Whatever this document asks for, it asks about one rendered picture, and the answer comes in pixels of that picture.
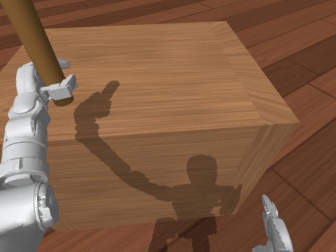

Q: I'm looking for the can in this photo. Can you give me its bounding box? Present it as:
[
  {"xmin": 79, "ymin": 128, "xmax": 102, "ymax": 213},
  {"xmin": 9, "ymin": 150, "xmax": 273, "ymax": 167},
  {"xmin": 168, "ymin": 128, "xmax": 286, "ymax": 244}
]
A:
[{"xmin": 0, "ymin": 0, "xmax": 74, "ymax": 107}]

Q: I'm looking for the left robot hand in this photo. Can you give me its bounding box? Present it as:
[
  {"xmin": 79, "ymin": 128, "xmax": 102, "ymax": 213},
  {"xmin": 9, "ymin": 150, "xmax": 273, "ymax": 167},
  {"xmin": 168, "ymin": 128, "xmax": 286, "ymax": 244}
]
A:
[{"xmin": 16, "ymin": 57, "xmax": 78, "ymax": 104}]

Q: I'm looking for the right robot hand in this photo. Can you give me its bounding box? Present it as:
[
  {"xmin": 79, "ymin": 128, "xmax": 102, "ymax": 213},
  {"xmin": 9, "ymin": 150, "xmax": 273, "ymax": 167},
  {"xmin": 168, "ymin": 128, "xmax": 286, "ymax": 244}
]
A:
[{"xmin": 252, "ymin": 194, "xmax": 293, "ymax": 252}]

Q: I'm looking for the left robot arm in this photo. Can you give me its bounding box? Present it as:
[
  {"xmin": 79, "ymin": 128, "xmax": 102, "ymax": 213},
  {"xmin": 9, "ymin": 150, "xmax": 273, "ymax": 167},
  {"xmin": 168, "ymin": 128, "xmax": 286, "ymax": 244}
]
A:
[{"xmin": 0, "ymin": 92, "xmax": 59, "ymax": 252}]

